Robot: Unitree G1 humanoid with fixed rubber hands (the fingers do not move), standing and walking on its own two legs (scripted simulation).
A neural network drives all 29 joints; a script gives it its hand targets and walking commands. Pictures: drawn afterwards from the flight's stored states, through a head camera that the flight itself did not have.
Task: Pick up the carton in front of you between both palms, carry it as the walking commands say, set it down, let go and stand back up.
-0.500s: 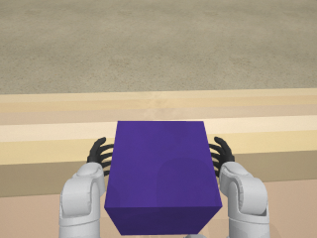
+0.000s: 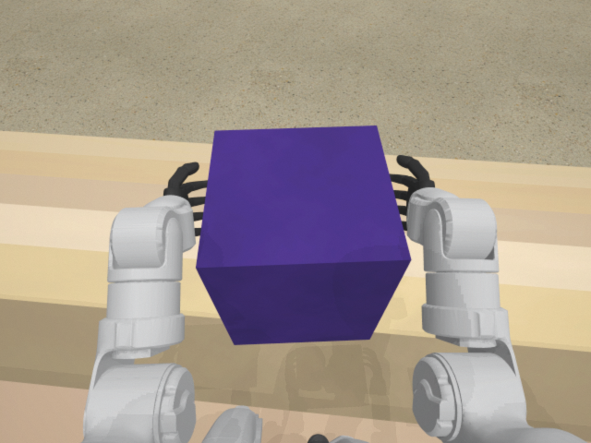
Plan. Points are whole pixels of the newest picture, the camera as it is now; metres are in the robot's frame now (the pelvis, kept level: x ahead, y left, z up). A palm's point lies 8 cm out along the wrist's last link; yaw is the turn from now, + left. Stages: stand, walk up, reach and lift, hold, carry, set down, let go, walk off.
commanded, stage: carry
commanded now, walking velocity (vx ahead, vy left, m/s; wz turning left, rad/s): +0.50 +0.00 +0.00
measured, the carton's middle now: (299, 244) +0.38 +0.02 +0.02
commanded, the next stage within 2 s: none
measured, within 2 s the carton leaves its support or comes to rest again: neither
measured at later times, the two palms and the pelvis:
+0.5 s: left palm (239, 92) +0.74 +0.15 +0.00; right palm (388, 105) +0.70 -0.14 +0.00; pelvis +0.37 +0.04 -0.14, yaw -3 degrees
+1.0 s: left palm (221, 70) +1.02 +0.26 -0.14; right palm (326, 55) +1.08 -0.04 -0.13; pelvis +0.71 +0.05 -0.25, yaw +8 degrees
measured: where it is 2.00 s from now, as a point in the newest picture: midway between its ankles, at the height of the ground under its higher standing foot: (261, 194)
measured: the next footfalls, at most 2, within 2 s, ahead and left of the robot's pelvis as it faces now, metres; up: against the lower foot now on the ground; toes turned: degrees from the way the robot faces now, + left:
left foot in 0.40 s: +0.47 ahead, +0.06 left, -0.12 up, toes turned +0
right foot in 0.90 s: +0.77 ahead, +0.00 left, -0.24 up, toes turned +6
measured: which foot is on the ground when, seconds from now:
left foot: up 0.00-0.38, down 0.40-0.90, up 0.92-1.00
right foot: down 0.00-0.42, up 0.44-0.88, down 0.90-1.00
